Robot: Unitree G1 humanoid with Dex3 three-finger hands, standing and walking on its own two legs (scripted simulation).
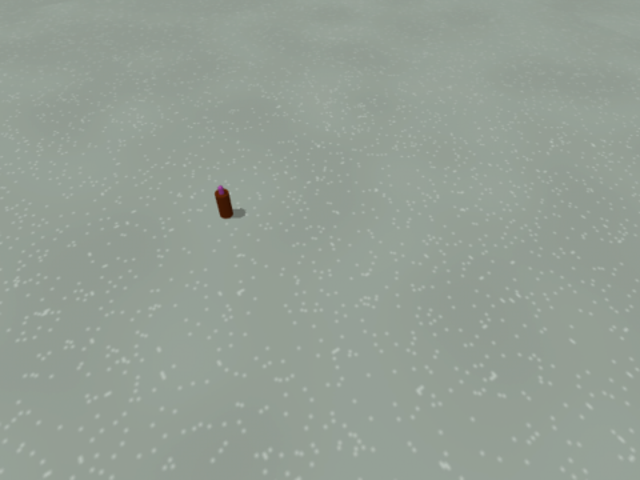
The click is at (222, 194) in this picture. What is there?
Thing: necked bottle
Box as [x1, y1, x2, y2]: [215, 186, 232, 218]
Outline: 218,186 218,189 215,192 215,196 220,215 226,218 231,216 232,214 229,196 226,189 223,189 221,186
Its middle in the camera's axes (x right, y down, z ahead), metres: -0.42 -0.17 +1.67
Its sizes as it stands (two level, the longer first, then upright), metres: 0.058 0.058 0.166
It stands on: the floor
